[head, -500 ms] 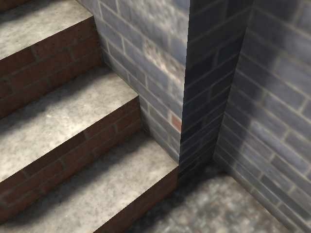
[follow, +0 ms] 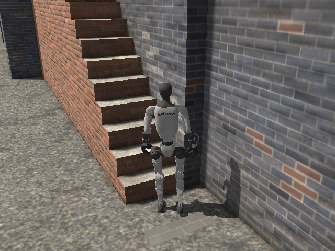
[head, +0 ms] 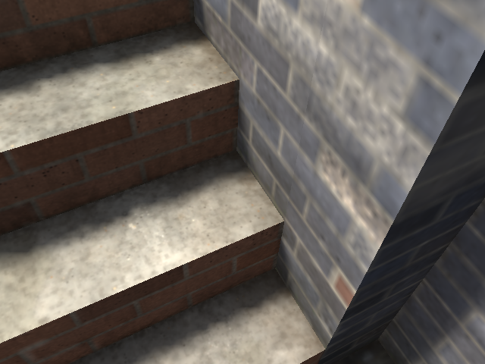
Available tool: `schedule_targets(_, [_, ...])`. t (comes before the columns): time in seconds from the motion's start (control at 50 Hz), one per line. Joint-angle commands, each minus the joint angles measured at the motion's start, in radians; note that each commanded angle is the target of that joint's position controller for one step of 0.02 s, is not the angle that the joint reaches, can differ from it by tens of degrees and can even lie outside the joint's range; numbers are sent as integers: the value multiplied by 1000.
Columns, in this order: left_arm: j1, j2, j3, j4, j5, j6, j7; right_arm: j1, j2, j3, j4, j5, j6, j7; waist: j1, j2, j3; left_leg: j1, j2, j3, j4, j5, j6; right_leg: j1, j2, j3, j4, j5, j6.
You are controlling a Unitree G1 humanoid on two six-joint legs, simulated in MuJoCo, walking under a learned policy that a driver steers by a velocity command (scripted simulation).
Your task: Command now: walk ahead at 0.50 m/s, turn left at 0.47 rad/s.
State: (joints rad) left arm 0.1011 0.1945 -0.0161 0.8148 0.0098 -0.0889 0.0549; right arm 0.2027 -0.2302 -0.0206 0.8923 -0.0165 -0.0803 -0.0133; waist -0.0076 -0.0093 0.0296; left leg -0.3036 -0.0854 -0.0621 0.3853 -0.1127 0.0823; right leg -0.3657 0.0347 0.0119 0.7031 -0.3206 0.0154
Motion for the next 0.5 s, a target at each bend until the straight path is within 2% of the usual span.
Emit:
schedule_targets(0.02, [43, 73, 11, -50, -14, 5, 12, -18, -155, -47, -80, -4, 8, -13, -1, 140, -201, 191, 224, -214, -23, 486, 63, 40, 24, -27, -112, 47, -1])
schedule_targets(0.04, [19, 71, 8, -61, -14, 4, 13, -28, -153, -49, -90, -4, 17, -15, -9, 141, -195, 170, 224, -245, -40, 366, 56, 49, 16, -22, -139, 70, -2])
schedule_targets(0.06, [18, 72, 7, -70, -2, 3, 11, -21, -146, -52, -96, -7, 29, -19, -16, 135, -187, 129, 220, -277, -73, 193, 62, 80, 3, -21, -146, 67, -2])
schedule_targets(0.1, [12, 62, 3, -85, 4, -3, 9, -73, -143, -54, -120, -4, 49, -20, 5, 109, -134, 11, 204, -325, -114, -62, 54, 155, -19, -18, -232, 114, -8])
schedule_targets(0.12, [24, 69, 5, -87, 10, -11, 11, -94, -130, -51, -131, 1, 54, -19, 19, 80, -118, -56, 183, -333, -107, -157, 37, 220, -47, -2, -286, 135, -15])
schedule_targets(0.14, [44, 89, 10, -90, 20, -20, 14, -110, -106, -44, -146, 3, 54, -17, 30, 38, -115, -125, 153, -329, -74, -240, 16, 284, -109, 52, -339, 110, -26])
schedule_targets(0.16, [42, 153, 26, -101, 38, -21, 15, -119, -75, -34, -172, 11, 49, -10, 24, -78, -100, -235, 79, -260, -3, -345, -19, 321, -214, 181, -410, -21, -64])
schedule_targets(0.18, [58, 221, 53, -97, 50, -13, 14, -129, -69, -30, -187, 8, 46, -6, 34, -260, -67, -253, -26, -90, 217, -342, -50, 244, -334, 336, -586, -183, -146])
schedule_targets(0.2, [18, 205, 60, -108, 36, -5, 18, -100, -94, -35, -182, -13, 39, -6, 18, -266, -65, -198, 9, -8, 429, -308, -77, 187, -419, 342, -628, -53, -218])
schedule_targets(0.22, [13, 151, 51, -113, 28, -1, 21, -83, -132, -48, -170, -25, 37, -4, 8, -138, -87, -186, 52, -1, 562, -289, -95, 179, -411, 275, -586, 121, -252])
schedule_targets(0.24, [16, 147, 53, -116, 33, 1, 22, -63, -119, -51, -170, -28, 39, -5, -6, -64, -106, -194, 64, 10, 643, -279, -106, 195, -385, 194, -538, 267, -259])
schedule_targets(0.26, [22, 149, 55, -111, 39, -1, 20, -53, -98, -45, -175, -31, 43, -6, -11, -28, -109, -221, 85, 20, 650, -267, -111, 226, -357, 120, -489, 398, -248])
schedule_targets(0.28, [33, 146, 56, -106, 41, -4, 14, -84, -70, -37, -186, -20, 44, -4, 2, 1, -89, -263, 95, 28, 567, -263, -114, 270, -325, 71, -453, 505, -216])
schedule_targets(0.3, [50, 154, 62, -99, 42, -5, 7, -102, -45, -29, -196, -17, 47, -3, 14, -20, -102, -248, 85, 55, 516, -264, -116, 284, -305, 26, -419, 593, -198])
schedule_targets(0.32, [78, 165, 70, -87, 24, -18, 4, -143, -36, -21, -216, -23, 56, -5, 24, -40, -112, -217, 91, 67, 474, -254, -116, 280, -314, 4, -402, 658, -193])
schedule_targets(0.34, [87, 161, 70, -78, 14, -27, -1, -147, -29, -17, -227, -25, 64, -4, 29, -71, -135, -167, 91, 80, 412, -252, -112, 273, -312, -17, -393, 658, -185])
schedule_targets(0.38, [94, 163, 77, -67, -4, -31, -9, -106, -45, -20, -222, -32, 74, 8, 25, -183, -189, -58, 56, 136, 345, -225, -93, 245, -304, -46, -370, 558, -175])
schedule_targets(0.4, [101, 172, 80, -57, -10, -27, -9, -107, -63, -26, -221, -35, 67, 4, 28, -199, -173, -45, 60, 146, 303, -221, -85, 224, -310, -50, -363, 490, -162])
schedule_targets(0.42, [88, 162, 75, -67, -4, -13, 2, -129, -65, -23, -230, -33, 67, 12, 36, -189, -179, -21, 51, 155, 239, -221, -80, 223, -303, -57, -349, 426, -163])
schedule_targets(0.44, [74, 168, 76, -70, -6, -1, 7, -112, -56, -19, -223, -35, 64, 15, 17, -174, -166, 26, 41, 169, 154, -185, -68, 199, -298, -68, -313, 388, -149])
schedule_targets(0.46, [79, 160, 73, -77, -6, 13, 11, -69, -63, -21, -203, -34, 58, 13, 3, -137, -159, 89, 27, 165, 71, -180, -49, 168, -276, -92, -249, 378, -129])
schedule_targets(0.48, [56, 135, 64, -88, 2, 22, 7, -60, -79, -22, -197, -40, 46, 16, -12, -60, -141, 145, 72, 88, -27, -113, -32, 115, -250, -123, -127, 370, -82])
schedule_targets(0.5, [28, 79, 44, -138, 12, 27, 1, 11, -149, -35, -190, -48, 36, 7, -44, 104, -166, 329, 253, -168, -61, 248, 6, -112, -197, -174, 131, 164, -21])
